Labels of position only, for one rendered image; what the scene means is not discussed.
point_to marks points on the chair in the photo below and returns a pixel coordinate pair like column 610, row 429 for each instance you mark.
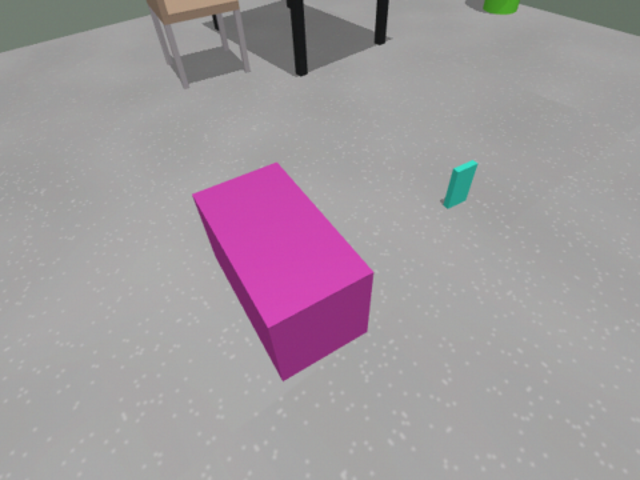
column 174, row 11

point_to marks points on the carton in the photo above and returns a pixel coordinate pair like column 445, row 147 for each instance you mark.
column 460, row 183

